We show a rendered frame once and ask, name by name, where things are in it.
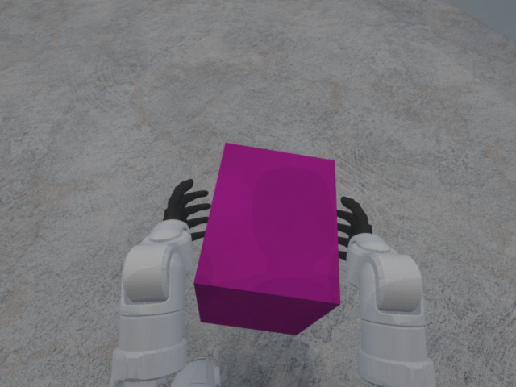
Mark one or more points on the carton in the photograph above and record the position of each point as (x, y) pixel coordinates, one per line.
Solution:
(270, 255)

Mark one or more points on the robot right hand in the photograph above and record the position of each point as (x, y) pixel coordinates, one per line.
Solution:
(358, 220)

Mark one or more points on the right robot forearm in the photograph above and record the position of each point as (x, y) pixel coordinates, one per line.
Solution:
(393, 350)

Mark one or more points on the left robot forearm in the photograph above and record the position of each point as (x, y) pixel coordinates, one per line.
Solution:
(151, 344)

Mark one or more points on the robot left thigh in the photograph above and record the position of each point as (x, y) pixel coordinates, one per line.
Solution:
(199, 373)

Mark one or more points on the robot left hand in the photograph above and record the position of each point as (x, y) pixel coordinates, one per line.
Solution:
(177, 210)

